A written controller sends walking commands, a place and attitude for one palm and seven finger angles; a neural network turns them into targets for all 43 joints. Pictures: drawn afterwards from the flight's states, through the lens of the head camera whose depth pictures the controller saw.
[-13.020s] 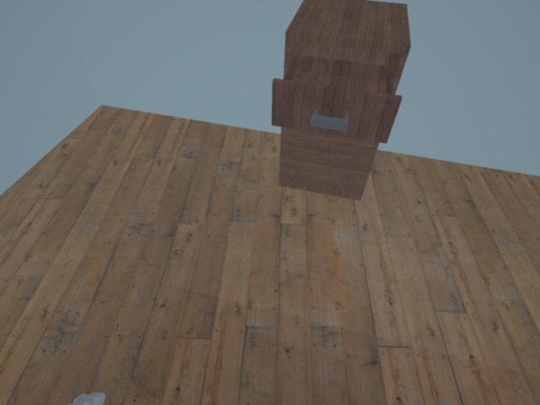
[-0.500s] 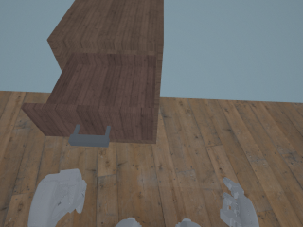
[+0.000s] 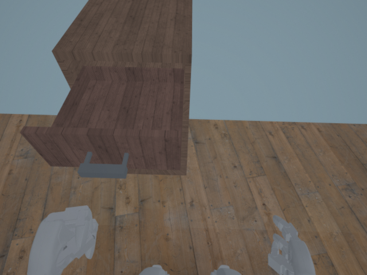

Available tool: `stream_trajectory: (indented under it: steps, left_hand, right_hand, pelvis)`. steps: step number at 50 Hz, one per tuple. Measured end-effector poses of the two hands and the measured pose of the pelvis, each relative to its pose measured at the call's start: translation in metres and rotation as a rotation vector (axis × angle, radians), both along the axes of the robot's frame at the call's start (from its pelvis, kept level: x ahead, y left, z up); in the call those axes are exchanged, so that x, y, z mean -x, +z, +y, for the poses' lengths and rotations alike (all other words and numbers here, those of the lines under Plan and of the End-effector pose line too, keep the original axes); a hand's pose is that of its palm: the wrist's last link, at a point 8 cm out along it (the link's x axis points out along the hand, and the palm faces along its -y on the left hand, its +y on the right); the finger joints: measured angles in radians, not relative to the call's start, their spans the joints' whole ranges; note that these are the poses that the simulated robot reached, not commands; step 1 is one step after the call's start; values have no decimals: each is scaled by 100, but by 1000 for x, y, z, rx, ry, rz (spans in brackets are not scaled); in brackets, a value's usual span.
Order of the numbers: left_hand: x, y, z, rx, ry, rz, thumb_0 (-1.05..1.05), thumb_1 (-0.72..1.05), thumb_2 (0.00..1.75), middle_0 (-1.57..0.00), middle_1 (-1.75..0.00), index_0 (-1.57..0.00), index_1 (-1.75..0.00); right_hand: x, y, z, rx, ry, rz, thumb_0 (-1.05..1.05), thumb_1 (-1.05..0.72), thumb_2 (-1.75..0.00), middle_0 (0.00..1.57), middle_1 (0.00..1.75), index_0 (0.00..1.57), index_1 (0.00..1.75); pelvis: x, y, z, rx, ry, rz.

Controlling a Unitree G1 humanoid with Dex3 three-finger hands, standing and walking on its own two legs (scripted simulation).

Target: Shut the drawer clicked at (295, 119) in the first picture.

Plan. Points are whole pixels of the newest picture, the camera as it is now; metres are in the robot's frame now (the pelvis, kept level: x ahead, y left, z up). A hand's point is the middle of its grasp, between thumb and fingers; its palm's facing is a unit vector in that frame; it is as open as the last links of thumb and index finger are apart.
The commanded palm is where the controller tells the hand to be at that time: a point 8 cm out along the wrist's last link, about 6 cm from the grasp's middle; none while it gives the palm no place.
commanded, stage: bring the fist close to the handle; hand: left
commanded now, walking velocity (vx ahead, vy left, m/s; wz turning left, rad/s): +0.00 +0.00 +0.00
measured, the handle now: (105, 163) +0.38 +0.23 -0.03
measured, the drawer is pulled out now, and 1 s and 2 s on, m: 0.30 0.30 0.29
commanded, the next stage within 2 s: push the drawer shut in 1.32 s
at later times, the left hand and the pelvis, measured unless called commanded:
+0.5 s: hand (104, 222) +0.22 +0.18 +0.01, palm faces +0.01 -1.00 -0.04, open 3.3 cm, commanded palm +0.21 +0.24 +0.01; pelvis -0.01 +0.00 -0.03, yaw +0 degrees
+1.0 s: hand (114, 206) +0.27 +0.18 -0.04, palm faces +0.00 -1.00 -0.03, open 3.3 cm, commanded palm +0.25 +0.24 -0.03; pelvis -0.02 +0.01 -0.06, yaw -1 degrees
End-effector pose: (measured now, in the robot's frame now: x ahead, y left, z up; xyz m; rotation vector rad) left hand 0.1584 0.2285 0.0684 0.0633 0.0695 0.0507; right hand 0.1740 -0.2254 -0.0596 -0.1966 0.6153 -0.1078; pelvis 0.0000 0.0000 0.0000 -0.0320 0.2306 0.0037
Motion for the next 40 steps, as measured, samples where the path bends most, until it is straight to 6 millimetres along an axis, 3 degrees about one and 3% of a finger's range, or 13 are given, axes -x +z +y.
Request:
stream_trajectory:
  steps: [11, 40]
  left_hand:
    - [-16, -28, 6, 4, -7, -8, 2, 90, 90, -140, -160, -140, -160]
    - [-81, -89, 11, 26, -41, -15, 2, 90, 90, -140, -160, -139, -160]
  right_hand:
    - [0, -18, -6, 29, 16, 28, 1, -90, -90, 20, 30, 20, 30]
    - [25, -67, -6, 52, 13, 178, 1, -90, -90, 20, 30, 20, 30]
  pelvis:
    - [4, -14, -3, 2, 1, 44]
    - [16, -47, 6, 6, -14, 151]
